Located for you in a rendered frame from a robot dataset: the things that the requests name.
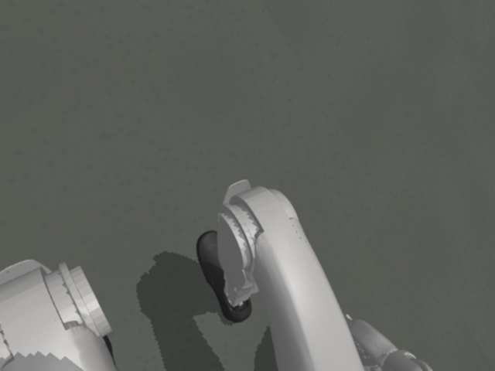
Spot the left robot foot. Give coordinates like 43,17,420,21
103,335,117,368

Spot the right robot foot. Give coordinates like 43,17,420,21
196,230,251,322

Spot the right robot arm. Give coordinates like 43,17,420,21
382,349,433,371

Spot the right robot hand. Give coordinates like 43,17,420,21
343,312,399,371

